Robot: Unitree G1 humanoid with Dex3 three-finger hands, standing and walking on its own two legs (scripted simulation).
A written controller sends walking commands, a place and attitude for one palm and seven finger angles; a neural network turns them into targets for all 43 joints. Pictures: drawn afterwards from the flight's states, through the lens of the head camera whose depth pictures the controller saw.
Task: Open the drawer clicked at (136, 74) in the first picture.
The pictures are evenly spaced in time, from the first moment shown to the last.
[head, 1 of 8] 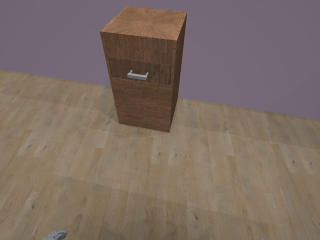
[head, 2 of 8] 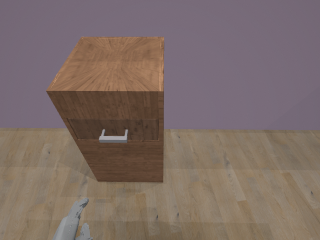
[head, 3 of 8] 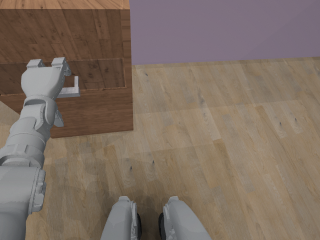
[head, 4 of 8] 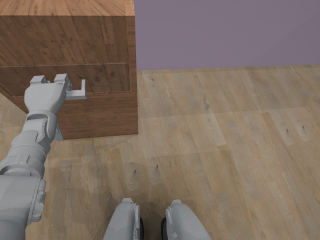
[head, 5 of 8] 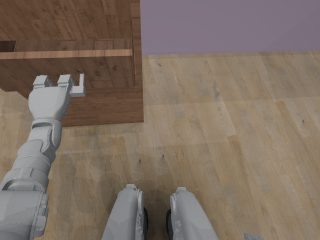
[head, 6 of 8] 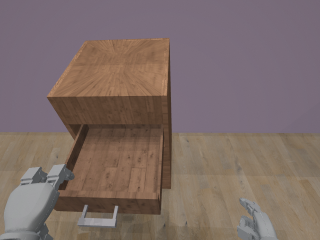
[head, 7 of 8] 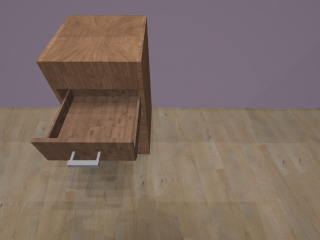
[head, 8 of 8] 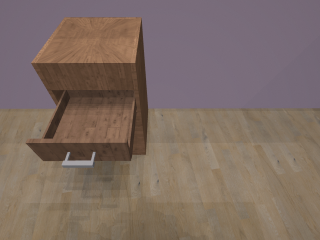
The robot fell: no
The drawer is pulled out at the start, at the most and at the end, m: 0.00 0.30 0.30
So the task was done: yes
